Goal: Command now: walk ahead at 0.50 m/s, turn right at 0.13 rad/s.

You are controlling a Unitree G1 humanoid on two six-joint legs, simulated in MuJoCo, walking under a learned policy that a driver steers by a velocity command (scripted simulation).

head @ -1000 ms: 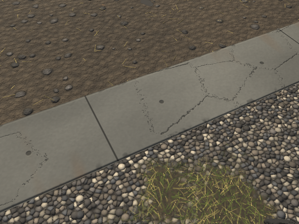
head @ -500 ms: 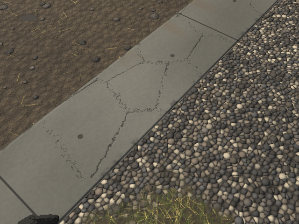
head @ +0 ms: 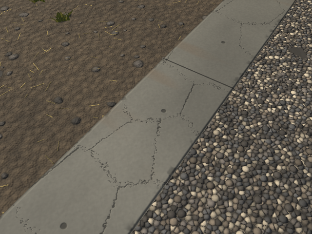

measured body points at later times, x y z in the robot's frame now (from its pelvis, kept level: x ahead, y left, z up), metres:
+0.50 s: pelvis +0.28 -0.04 -0.01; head +0.32 -0.06 +0.44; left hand +0.54 +0.16 -0.08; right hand +0.26 -0.33 -0.14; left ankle +0.10 +0.10 -0.68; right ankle +0.38 -0.14 -0.73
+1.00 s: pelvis +0.57 -0.07 +0.00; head +0.60 -0.07 +0.45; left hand +0.74 +0.18 -0.12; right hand +0.66 -0.38 -0.07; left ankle +0.69 +0.00 -0.73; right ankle +0.39 -0.13 -0.67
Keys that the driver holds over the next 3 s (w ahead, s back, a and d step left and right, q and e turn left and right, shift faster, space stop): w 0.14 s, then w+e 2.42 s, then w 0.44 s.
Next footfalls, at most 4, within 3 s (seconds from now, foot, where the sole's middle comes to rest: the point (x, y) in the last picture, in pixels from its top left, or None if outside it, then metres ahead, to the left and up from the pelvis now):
0.46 right None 0.41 -0.15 -0.76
0.92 left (168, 180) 0.73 -0.01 -0.76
1.44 right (246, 166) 0.82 -0.39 -0.76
1.94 left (254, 113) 1.16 -0.49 -0.76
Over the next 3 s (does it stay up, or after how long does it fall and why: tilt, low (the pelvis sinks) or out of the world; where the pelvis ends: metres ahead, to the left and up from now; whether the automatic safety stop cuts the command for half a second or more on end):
stays up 1.14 -0.98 -0.01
